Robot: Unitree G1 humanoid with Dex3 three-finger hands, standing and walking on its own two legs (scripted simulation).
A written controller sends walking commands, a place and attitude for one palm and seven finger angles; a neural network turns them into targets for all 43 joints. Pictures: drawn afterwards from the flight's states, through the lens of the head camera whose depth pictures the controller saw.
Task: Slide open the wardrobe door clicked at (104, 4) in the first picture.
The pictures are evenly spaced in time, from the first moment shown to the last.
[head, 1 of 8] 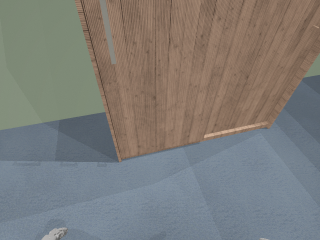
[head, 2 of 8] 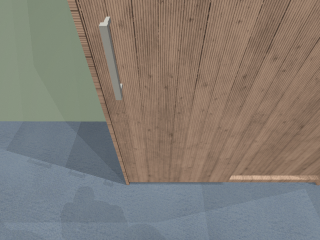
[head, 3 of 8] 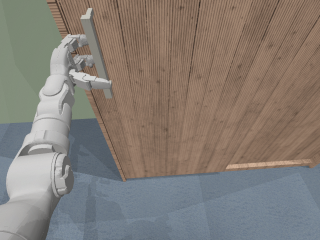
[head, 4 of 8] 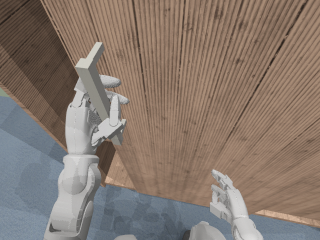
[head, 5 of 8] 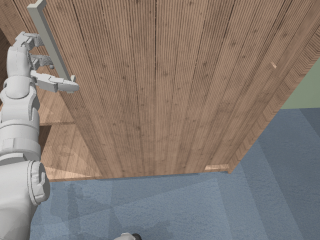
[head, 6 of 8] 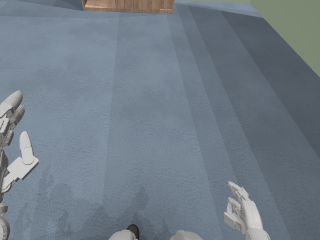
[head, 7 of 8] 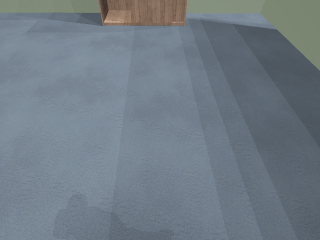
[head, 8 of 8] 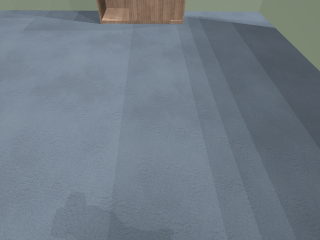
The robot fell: no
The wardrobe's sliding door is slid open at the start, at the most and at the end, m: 0.00 0.43 0.43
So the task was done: yes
